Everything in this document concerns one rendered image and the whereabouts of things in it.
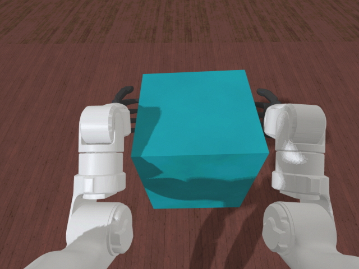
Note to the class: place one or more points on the left robot upper arm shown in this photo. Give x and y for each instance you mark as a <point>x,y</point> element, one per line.
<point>97,233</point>

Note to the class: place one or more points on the carton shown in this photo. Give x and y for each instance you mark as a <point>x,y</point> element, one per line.
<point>198,140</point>

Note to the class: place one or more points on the robot right forearm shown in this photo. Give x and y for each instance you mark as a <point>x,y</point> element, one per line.
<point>299,133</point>

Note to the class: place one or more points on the robot left forearm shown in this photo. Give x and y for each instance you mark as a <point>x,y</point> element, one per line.
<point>101,135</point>

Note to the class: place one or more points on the robot left hand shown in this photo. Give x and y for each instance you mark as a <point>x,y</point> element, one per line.
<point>118,99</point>

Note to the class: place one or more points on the right robot upper arm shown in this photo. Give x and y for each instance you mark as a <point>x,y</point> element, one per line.
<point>303,234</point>

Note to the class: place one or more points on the robot right hand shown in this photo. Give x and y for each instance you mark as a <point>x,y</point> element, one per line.
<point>273,100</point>

